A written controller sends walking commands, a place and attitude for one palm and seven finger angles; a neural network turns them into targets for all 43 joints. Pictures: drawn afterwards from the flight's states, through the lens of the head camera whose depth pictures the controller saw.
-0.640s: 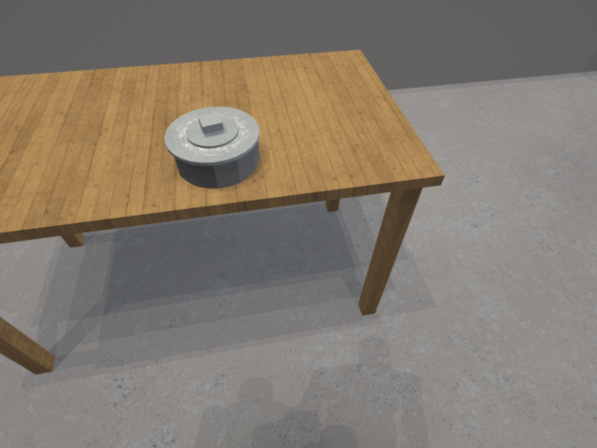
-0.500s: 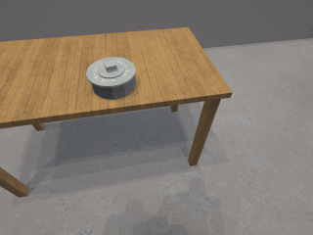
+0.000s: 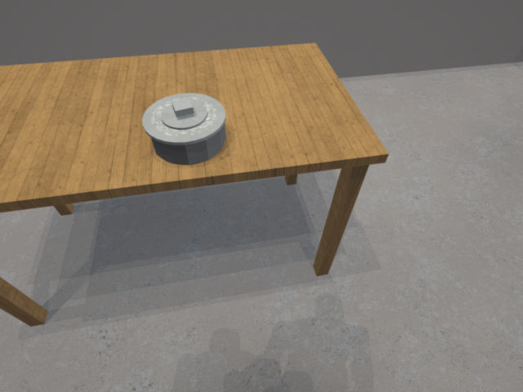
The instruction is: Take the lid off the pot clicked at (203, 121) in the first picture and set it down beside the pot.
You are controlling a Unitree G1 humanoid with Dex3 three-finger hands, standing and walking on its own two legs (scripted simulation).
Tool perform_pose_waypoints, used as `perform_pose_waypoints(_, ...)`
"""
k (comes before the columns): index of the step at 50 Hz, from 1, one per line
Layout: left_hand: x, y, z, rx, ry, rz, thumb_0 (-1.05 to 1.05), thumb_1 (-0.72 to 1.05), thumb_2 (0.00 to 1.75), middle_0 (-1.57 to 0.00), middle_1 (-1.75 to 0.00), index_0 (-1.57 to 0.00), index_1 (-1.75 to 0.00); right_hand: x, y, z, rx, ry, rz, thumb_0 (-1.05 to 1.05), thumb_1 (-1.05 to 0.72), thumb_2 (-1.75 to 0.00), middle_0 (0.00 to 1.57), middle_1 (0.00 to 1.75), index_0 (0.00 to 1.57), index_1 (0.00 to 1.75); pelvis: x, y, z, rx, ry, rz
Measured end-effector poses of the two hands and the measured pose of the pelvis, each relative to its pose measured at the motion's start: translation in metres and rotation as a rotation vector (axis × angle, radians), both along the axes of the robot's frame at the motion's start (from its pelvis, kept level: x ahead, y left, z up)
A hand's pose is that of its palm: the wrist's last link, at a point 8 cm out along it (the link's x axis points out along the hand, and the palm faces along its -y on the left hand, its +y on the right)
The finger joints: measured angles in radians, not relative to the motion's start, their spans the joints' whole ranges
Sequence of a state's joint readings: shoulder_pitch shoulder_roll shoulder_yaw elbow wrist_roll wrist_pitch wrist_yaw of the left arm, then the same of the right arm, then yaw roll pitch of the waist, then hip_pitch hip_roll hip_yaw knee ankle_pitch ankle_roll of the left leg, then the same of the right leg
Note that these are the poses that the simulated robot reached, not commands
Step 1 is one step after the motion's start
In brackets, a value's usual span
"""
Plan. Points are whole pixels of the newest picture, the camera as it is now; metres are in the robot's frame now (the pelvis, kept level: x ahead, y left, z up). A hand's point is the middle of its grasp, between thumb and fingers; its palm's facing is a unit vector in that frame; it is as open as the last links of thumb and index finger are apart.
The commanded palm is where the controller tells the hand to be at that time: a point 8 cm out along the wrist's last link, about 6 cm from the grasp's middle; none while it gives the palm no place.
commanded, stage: turn to face it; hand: left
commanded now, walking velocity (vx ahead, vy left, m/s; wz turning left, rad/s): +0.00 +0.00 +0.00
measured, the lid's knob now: (182, 107) +0.69 +0.23 +0.04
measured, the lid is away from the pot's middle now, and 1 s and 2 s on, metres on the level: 0.00 0.00 0.00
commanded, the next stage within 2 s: take the last steps up to it in 0.68 s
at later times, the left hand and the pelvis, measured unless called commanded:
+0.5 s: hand out of the picture +0.02 +0.20 -0.18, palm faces +0.11 -0.97 -0.23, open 7.4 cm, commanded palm none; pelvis -0.01 +0.01 -0.01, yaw +4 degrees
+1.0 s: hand out of the picture -0.06 +0.14 -0.16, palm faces +0.29 -0.93 -0.24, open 7.4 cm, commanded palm none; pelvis +0.00 -0.03 +0.00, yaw +14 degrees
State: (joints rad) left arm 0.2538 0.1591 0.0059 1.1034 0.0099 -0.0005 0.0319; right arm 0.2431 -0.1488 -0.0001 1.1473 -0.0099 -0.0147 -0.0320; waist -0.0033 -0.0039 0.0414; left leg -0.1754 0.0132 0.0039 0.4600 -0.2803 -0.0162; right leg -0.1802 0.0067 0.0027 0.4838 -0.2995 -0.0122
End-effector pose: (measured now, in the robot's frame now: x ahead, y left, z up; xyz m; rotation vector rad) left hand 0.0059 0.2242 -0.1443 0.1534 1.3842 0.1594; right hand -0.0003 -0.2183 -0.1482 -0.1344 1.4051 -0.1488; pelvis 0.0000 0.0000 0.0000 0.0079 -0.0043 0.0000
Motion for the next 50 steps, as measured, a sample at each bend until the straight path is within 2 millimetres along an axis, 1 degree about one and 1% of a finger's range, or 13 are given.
perform_pose_waypoints(7, -0.001, -0.001, 0.000, -0.002, 0.003, 0.003, 0.00, 0.91, 0.90, -0.20, -0.30, -0.20, -0.30, 0.003, -0.001, 0.000, -0.003, -0.004, -0.003, 0.00, -0.91, -0.89, 0.20, 0.30, 0.20, 0.30, 0.002, 0.000, 0.000, -0.001, 0.000, 0.000)
perform_pose_waypoints(13, 0.001, 0.002, -0.002, 0.003, -0.012, 0.025, 0.00, 0.91, 0.90, -0.20, -0.30, -0.20, -0.30, 0.005, -0.002, -0.001, -0.006, -0.004, 0.012, 0.00, -0.91, -0.89, 0.20, 0.30, 0.20, 0.30, -0.001, 0.000, -0.002, -0.002, 0.000, 0.021)
perform_pose_waypoints(19, 0.001, 0.011, -0.004, 0.018, -0.036, 0.056, 0.00, 0.91, 0.90, -0.20, -0.30, -0.20, -0.30, 0.013, -0.005, -0.005, -0.016, -0.010, 0.043, 0.00, -0.91, -0.89, 0.20, 0.30, 0.20, 0.30, -0.007, 0.002, -0.007, -0.007, 0.005, 0.050)
perform_pose_waypoints(26, 0.002, 0.026, -0.006, 0.043, -0.062, 0.079, 0.00, 0.91, 0.90, -0.20, -0.30, -0.20, -0.30, 0.028, -0.009, -0.005, -0.036, -0.051, 0.086, 0.00, -0.91, -0.89, 0.20, 0.30, 0.20, 0.30, -0.014, 0.005, -0.012, -0.005, 0.013, 0.078)
perform_pose_waypoints(28, 0.003, 0.029, -0.005, 0.056, -0.072, 0.082, 0.00, 0.91, 0.90, -0.20, -0.30, -0.20, -0.30, 0.033, -0.010, -0.005, -0.036, -0.066, 0.099, 0.00, -0.91, -0.89, 0.20, 0.30, 0.20, 0.30, -0.016, 0.002, -0.012, 0.000, 0.017, 0.082)
perform_pose_waypoints(31, 0.004, 0.028, 0.000, 0.080, -0.086, 0.090, 0.00, 0.91, 0.90, -0.19, -0.30, -0.20, -0.30, 0.039, -0.016, -0.005, -0.027, -0.083, 0.117, 0.00, -0.91, -0.89, 0.20, 0.30, 0.20, 0.30, -0.018, -0.007, -0.012, 0.011, 0.026, 0.100)
perform_pose_waypoints(35, 0.004, 0.017, 0.009, 0.112, -0.122, 0.115, 0.00, 0.91, 0.90, -0.19, -0.30, -0.19, -0.30, 0.049, -0.030, -0.013, -0.006, -0.086, 0.150, 0.00, -0.91, -0.89, 0.20, 0.30, 0.21, 0.30, -0.019, -0.022, -0.013, 0.010, 0.034, 0.136)
perform_pose_waypoints(38, -0.005, 0.006, 0.018, 0.122, -0.138, 0.138, 0.00, 0.91, 0.90, -0.19, -0.30, -0.20, -0.30, 0.062, -0.040, -0.012, -0.003, -0.083, 0.175, 0.00, -0.91, -0.89, 0.20, 0.30, 0.21, 0.30, -0.019, -0.030, -0.009, 0.018, 0.028, 0.168)
perform_pose_waypoints(43, -0.031, -0.013, 0.024, 0.108, -0.104, 0.191, 0.00, 0.91, 0.90, -0.20, -0.30, -0.20, -0.30, 0.088, -0.049, -0.005, -0.004, -0.107, 0.226, 0.00, -0.91, -0.89, 0.20, 0.30, 0.20, 0.30, -0.015, -0.037, -0.001, 0.034, 0.016, 0.208)
perform_pose_waypoints(47, -0.059, -0.028, 0.023, 0.075, -0.061, 0.237, 0.00, 0.91, 0.90, -0.20, -0.30, -0.20, -0.30, 0.112, -0.045, 0.001, 0.004, -0.132, 0.273, 0.00, -0.91, -0.89, 0.19, 0.30, 0.20, 0.30, -0.008, -0.037, 0.002, 0.034, 0.014, 0.233)
perform_pose_waypoints(50, -0.083, -0.039, 0.020, 0.043, -0.001, 0.278, 0.00, 0.91, 0.90, -0.20, -0.30, -0.20, -0.30, 0.134, -0.034, 0.006, 0.011, -0.156, 0.307, 0.00, -0.91, -0.89, 0.19, 0.30, 0.20, 0.30, 0.000, -0.033, 0.003, 0.032, 0.016, 0.243)
